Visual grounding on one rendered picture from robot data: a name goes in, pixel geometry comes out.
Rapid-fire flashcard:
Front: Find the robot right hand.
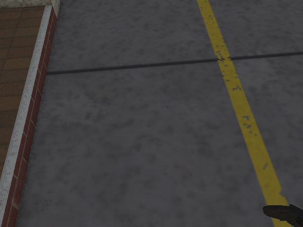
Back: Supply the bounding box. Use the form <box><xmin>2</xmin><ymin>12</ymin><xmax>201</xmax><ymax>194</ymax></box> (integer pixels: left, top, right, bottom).
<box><xmin>262</xmin><ymin>204</ymin><xmax>303</xmax><ymax>227</ymax></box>

